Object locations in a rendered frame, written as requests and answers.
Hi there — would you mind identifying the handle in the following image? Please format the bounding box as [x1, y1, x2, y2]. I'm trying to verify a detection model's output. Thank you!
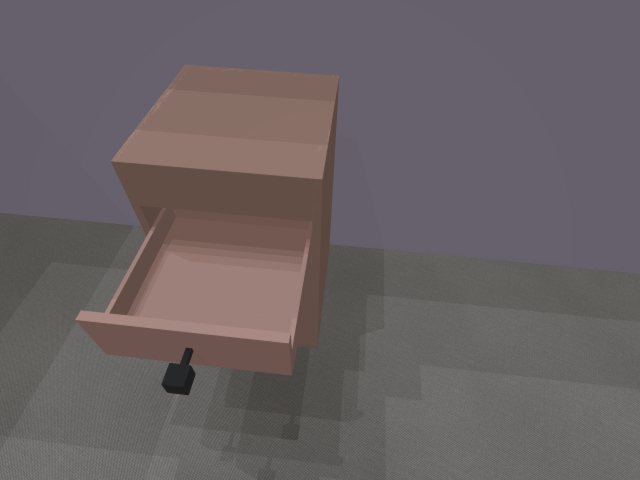
[161, 348, 196, 395]

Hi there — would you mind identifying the cabinet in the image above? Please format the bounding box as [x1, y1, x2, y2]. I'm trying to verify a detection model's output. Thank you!
[111, 65, 339, 348]

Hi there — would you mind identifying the drawer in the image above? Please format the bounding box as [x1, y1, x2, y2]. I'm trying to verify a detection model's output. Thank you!
[75, 208, 312, 376]

